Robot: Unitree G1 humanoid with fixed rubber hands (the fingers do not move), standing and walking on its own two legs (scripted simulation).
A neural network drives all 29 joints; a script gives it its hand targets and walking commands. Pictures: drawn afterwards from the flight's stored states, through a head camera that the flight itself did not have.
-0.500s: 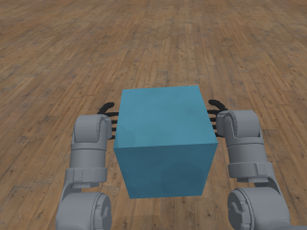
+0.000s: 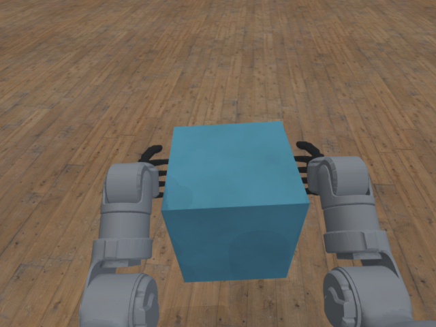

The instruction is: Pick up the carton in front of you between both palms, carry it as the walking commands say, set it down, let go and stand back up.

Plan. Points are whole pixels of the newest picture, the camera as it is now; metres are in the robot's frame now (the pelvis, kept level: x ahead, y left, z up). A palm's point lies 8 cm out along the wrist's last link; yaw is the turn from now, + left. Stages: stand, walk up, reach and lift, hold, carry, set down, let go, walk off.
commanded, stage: carry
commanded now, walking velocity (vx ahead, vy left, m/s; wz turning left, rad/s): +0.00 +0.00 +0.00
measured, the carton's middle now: (231, 204) +0.35 +0.00 +0.05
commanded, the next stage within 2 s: none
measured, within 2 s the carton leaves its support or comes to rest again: neither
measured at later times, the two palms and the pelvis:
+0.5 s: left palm (180, 154) +0.43 +0.10 +0.12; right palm (329, 152) +0.42 -0.20 +0.12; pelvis +0.07 -0.04 +0.00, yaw -1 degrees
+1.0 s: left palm (176, 106) +0.67 +0.14 +0.08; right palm (284, 105) +0.65 -0.16 +0.08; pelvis +0.34 +0.01 +0.01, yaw -4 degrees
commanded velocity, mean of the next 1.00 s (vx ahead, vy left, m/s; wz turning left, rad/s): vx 0.46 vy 0.00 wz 0.00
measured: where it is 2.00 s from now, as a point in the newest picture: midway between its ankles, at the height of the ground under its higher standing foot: (230, 207)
